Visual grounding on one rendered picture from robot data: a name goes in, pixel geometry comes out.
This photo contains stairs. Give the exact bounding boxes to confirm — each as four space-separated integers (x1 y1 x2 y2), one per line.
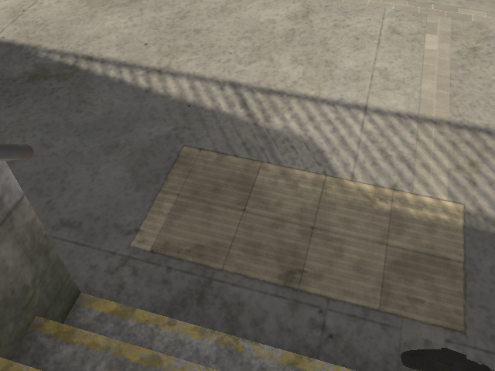
0 293 356 371

